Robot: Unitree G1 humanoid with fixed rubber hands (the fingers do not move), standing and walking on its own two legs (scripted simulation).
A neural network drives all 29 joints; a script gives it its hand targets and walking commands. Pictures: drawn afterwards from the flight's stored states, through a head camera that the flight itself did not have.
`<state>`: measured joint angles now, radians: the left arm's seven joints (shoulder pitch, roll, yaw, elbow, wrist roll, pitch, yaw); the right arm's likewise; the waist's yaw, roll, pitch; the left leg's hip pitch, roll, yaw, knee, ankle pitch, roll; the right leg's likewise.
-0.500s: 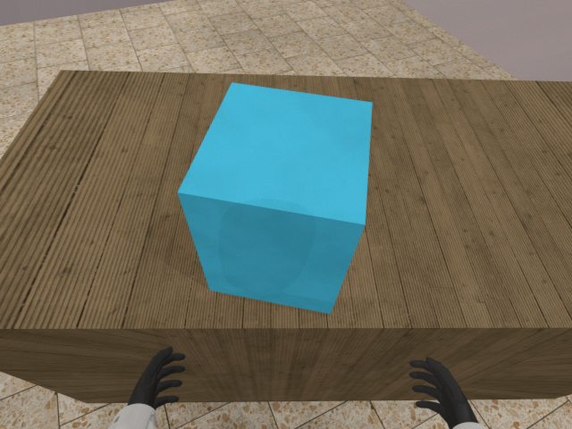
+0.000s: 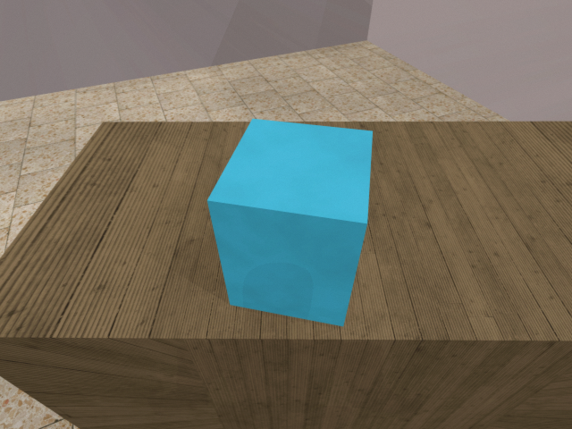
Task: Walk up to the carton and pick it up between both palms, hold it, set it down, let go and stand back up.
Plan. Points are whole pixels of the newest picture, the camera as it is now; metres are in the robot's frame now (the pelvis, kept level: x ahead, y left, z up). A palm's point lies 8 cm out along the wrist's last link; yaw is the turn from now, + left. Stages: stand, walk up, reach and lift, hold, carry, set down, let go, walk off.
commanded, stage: stand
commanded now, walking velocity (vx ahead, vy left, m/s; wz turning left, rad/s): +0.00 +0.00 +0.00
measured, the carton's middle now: (297, 222) +0.43 +0.00 +0.06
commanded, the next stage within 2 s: none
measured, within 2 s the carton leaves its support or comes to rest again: neither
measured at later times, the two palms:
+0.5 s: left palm out of the picture +0.00 +0.31 -0.12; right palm out of the picture +0.02 -0.28 -0.12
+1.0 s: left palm out of the picture +0.04 +0.28 -0.12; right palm out of the picture +0.06 -0.30 -0.12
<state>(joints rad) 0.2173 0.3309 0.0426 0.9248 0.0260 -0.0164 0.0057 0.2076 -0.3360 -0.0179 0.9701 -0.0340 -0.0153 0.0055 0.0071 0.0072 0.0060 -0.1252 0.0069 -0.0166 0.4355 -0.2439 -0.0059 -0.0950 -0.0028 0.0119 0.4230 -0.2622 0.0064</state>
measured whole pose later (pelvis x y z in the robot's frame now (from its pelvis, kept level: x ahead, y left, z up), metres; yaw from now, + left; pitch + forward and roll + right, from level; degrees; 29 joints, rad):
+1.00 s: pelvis -0.02 -0.01 +0.00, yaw +1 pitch -3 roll +0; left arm 0.15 0.32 -0.02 1.09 0.01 -0.03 0.01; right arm 0.11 -0.34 0.00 1.12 -0.01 -0.01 0.01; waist 0.00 0.01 0.06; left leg -0.15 0.01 -0.04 0.38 -0.18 -0.02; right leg -0.11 0.00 -0.01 0.37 -0.21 0.00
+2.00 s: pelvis +0.01 -0.02 +0.01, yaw +0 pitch -3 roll +0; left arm 0.12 0.31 -0.01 1.12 0.01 -0.03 0.01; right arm 0.11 -0.34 -0.01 1.12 -0.01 0.00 0.00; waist 0.00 0.02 0.07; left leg -0.10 0.03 -0.03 0.34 -0.19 -0.03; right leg -0.07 0.02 0.00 0.33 -0.22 -0.01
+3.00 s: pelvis +0.00 -0.01 +0.01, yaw +0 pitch -3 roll +0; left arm 0.13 0.34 0.00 1.12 0.00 -0.01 0.01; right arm 0.13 -0.33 0.00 1.12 -0.01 0.01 0.00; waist 0.00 0.01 0.07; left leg -0.10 0.03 -0.02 0.34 -0.20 -0.03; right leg -0.07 0.02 0.01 0.32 -0.20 -0.01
